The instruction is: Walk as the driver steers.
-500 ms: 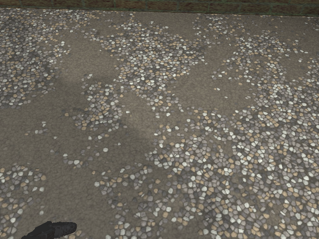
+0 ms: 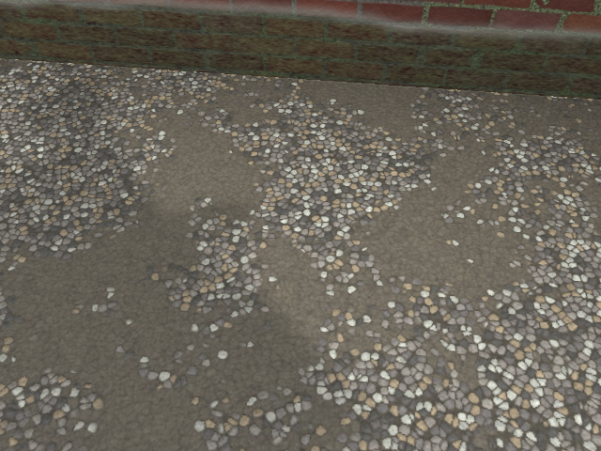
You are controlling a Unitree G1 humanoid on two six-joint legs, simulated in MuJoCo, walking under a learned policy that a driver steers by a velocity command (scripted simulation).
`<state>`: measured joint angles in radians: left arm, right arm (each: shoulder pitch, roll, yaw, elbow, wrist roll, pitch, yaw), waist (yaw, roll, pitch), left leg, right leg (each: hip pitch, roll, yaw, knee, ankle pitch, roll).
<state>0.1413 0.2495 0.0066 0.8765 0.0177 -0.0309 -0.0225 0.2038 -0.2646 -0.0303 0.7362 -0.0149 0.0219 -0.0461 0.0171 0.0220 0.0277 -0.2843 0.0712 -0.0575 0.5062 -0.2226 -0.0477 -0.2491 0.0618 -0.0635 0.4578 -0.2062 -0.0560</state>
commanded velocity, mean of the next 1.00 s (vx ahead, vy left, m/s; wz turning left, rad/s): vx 0.05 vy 0.00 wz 0.00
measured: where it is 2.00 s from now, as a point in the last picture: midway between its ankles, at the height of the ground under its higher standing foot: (323, 410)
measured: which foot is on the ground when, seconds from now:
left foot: down 0.00-0.84, up 0.86-1.00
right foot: down 0.00-1.00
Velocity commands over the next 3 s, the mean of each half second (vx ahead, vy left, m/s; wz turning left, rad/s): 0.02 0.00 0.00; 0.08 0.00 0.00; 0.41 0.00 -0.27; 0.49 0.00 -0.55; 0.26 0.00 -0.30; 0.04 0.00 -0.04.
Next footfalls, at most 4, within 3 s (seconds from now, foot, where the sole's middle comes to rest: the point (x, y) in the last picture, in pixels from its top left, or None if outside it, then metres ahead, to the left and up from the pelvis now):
1.14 left None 0.16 0.17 -0.77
1.64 right None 0.46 -0.09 -0.77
2.10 left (326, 329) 0.81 -0.02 -0.77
2.48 right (420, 373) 0.69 -0.24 -0.77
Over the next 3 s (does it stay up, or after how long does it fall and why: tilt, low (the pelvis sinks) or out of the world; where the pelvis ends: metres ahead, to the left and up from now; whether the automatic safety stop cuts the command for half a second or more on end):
stays up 0.72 -0.13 0.00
